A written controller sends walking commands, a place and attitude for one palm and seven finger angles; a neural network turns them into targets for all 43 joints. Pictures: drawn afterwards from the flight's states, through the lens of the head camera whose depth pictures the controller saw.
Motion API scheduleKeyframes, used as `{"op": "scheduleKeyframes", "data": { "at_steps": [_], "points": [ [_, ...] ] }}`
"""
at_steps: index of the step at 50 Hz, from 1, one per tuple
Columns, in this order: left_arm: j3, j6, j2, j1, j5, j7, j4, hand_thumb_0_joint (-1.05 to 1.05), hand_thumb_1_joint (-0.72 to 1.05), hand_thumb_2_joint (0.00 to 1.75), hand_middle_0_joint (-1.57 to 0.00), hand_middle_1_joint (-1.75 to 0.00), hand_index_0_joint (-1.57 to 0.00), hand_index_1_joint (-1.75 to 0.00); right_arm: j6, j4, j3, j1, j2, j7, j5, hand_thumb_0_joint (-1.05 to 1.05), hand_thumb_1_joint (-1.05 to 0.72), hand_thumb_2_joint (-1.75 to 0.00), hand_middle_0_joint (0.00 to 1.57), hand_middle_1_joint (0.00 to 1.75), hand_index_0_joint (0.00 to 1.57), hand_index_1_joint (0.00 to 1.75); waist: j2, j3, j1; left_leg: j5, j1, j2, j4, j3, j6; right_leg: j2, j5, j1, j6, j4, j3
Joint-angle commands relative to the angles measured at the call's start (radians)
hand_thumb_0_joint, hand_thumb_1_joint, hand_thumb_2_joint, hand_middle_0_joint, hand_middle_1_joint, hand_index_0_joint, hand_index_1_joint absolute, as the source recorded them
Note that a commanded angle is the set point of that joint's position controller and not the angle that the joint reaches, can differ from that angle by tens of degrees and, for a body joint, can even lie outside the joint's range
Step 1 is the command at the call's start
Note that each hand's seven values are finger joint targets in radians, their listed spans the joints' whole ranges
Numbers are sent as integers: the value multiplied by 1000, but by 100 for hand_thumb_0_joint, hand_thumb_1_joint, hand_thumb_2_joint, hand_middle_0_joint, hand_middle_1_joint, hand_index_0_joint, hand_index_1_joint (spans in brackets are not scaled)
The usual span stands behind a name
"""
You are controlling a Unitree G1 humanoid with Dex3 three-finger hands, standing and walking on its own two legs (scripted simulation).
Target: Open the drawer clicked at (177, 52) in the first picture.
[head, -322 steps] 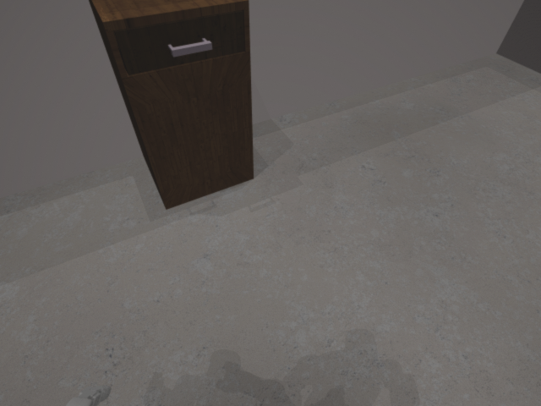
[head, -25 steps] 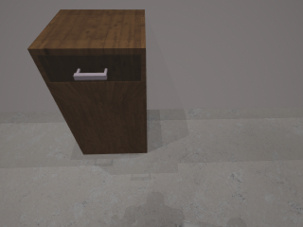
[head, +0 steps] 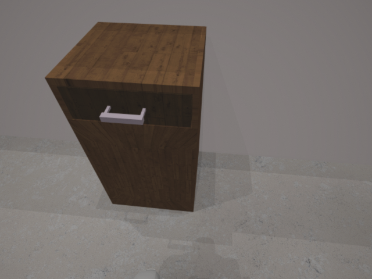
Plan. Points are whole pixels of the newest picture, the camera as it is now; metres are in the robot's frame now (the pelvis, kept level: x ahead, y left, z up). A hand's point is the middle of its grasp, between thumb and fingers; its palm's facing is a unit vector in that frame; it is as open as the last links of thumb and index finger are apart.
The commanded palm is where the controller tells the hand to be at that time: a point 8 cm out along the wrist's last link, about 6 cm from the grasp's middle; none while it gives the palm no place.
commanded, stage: come to a stop and stand still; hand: left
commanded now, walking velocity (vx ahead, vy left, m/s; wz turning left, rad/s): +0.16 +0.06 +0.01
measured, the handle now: (124, 114) +0.59 +0.26 -0.02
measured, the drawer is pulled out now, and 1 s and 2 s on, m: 0.00 0.00 0.00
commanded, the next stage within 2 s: look again from close up in 1.26 s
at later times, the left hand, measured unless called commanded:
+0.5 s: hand out of the picture +0.11 +0.21 -0.17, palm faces +0.03 -0.96 -0.27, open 7.3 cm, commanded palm none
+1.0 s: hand out of the picture +0.05 +0.10 -0.18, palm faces +0.05 -0.98 -0.21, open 7.2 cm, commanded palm none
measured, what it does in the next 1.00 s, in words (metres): steps on the spot: left foot, then right foot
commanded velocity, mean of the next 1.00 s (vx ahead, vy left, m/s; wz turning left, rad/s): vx -0.08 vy -0.06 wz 0.00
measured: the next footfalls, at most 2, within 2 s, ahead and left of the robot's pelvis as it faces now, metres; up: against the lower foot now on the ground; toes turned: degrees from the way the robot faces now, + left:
left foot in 0.10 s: +0.13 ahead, +0.15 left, +0.00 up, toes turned +7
right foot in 0.58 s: +0.05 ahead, -0.15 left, +0.00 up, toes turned -6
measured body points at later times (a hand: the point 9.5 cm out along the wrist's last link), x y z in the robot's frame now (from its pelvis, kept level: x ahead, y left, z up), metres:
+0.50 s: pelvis +0.04 +0.00 -0.01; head +0.07 +0.01 +0.44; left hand +0.11 +0.26 -0.15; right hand +0.11 -0.24 -0.15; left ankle +0.09 +0.14 -0.74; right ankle +0.02 -0.13 -0.69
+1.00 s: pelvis +0.01 -0.08 +0.00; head +0.02 -0.08 +0.44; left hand +0.05 +0.15 -0.16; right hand +0.00 -0.29 -0.17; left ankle -0.02 +0.06 -0.74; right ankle +0.01 -0.14 -0.74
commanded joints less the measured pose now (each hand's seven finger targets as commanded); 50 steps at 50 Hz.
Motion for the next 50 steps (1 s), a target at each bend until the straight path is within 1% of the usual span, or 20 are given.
{"op": "scheduleKeyframes", "data": {
  "at_steps": [1,4,5,6,7,9,14,18,25,27,28,29,30,31,32,35,41,44,46,50],
  "points": [
    [35,-11,168,46,1,10,-32,0,90,90,-20,-30,-20,-30,-27,-62,12,-21,-8,4,5,0,-90,-90,20,30,20,30,-153,78,-1,-43,86,-38,-142,30,25,-292,324,-61,-112,-88,181],
    [24,7,122,36,-7,15,-25,0,90,90,-20,-30,-20,-30,-48,-5,10,146,-63,-16,-2,0,-90,-90,20,30,20,30,-41,-12,-74,202,411,-26,-345,3,42,-178,307,-144,-39,199,91],
    [7,10,65,79,-18,18,-29,0,90,90,-20,-30,-20,-30,-55,12,0,212,-136,-32,-7,0,-90,-90,20,30,20,30,138,-109,-75,583,587,160,-321,-180,109,-78,50,-279,17,373,30],
    [-7,16,43,113,-26,25,-19,0,90,90,-20,-30,-20,-30,-44,19,4,219,-153,-47,7,0,-90,-90,20,30,20,30,203,-163,-59,911,593,284,-360,-257,188,-46,-342,-295,46,495,77],
    [-8,26,48,120,-25,34,-7,0,90,90,-20,-30,-20,-30,-34,10,16,160,-136,-57,12,0,-90,-90,20,30,20,30,108,-138,-34,1001,530,284,-359,-192,212,-72,-376,-256,45,508,143],
    [-6,50,64,82,-22,38,12,0,90,90,-20,-30,-20,-30,-30,8,26,72,-107,-77,13,0,-90,-90,20,30,20,30,137,-79,-31,1037,474,250,-379,-159,186,-89,-309,-263,63,511,174],
    [34,106,109,14,-7,26,-53,0,90,90,-20,-30,-20,-30,7,-18,-17,48,-147,-90,10,0,-90,-90,20,30,20,30,42,-29,-43,858,386,283,-416,-129,213,-59,-234,-344,68,700,187],
    [54,126,119,-26,-6,14,-110,0,90,90,-20,-30,-20,-30,11,-53,-22,-16,-143,-83,6,0,-90,-90,20,30,20,30,93,-49,-24,617,308,245,-434,-74,197,-44,-159,-366,76,788,209],
    [42,109,114,-90,-10,6,-171,0,90,90,-20,-30,-20,-30,24,-73,-36,-45,-164,-53,-8,0,-90,-90,20,30,20,30,209,-31,-33,160,248,204,-449,-103,163,-43,-175,-226,55,389,139],
    [44,91,138,-29,-8,6,-149,0,90,90,-20,-30,-20,-30,30,-69,-37,-32,-163,-45,0,0,-90,-90,20,30,20,30,119,-52,-2,33,179,142,-347,-71,102,-29,17,-72,56,131,119],
    [46,78,190,-29,4,10,-150,0,90,90,-20,-30,-20,-30,34,-65,-32,4,-115,-40,10,0,-90,-90,20,30,20,30,-56,-42,-10,-78,148,49,-224,-11,43,-90,84,-60,47,-6,195],
    [53,64,273,-82,11,15,-169,0,90,90,-20,-30,-20,-30,39,-88,-14,27,-37,-36,15,0,-90,-90,20,30,20,30,-320,-7,-38,-287,47,-53,-83,38,-7,-289,149,-116,-21,-89,438],
    [48,68,286,-103,2,15,-187,0,90,90,-20,-30,-20,-30,48,-113,-12,-33,-60,-34,12,0,-90,-90,20,30,20,30,-310,9,-2,-359,95,-57,25,-38,8,-345,150,-248,-97,-121,463],
    [40,72,274,-151,6,14,-198,0,90,90,-20,-30,-20,-30,51,-112,-14,-31,-54,-29,12,0,-90,-90,20,30,20,30,-217,22,-27,-329,106,-57,86,-69,16,-316,76,-288,-120,-121,396],
    [47,65,259,-173,4,17,-194,0,90,90,-20,-30,-20,-30,56,-97,-12,-21,-56,-33,5,0,-90,-90,20,30,20,30,-318,28,-36,-305,69,-62,121,-82,21,-272,80,-270,-106,-113,412],
    [26,60,189,-216,-6,19,-188,0,90,90,-20,-30,-20,-30,45,-31,-10,66,-64,-34,10,0,-90,-90,20,30,20,30,-211,24,-67,-198,95,-66,170,-62,12,-202,214,-204,-98,-68,289],
    [28,49,176,-116,-11,27,-127,0,90,90,-20,-30,-20,-30,26,1,13,67,-25,-50,15,0,-90,-90,20,30,20,30,-117,-10,-19,-221,174,-56,-149,-43,0,-233,391,-46,-147,-27,326],
    [19,49,153,-121,-28,28,-94,0,90,90,-20,-30,-20,-30,13,51,24,140,-18,-59,17,0,-90,-90,20,30,20,30,-75,-35,-42,11,350,-47,-391,-68,16,-185,340,-83,-80,9,307],
    [8,48,115,-110,-34,25,-81,0,90,90,-20,-30,-20,-30,2,67,29,138,-49,-67,11,0,-90,-90,20,30,20,30,1,-43,-26,183,384,23,-381,-116,46,-107,295,-93,-10,3,259],
    [6,55,127,-116,-31,25,-47,0,90,90,-20,-30,-20,-30,7,87,39,123,-26,-70,12,0,-90,-90,20,30,20,30,65,12,-23,55,307,9,-419,-93,39,-100,203,-41,9,-33,250]
  ]
}}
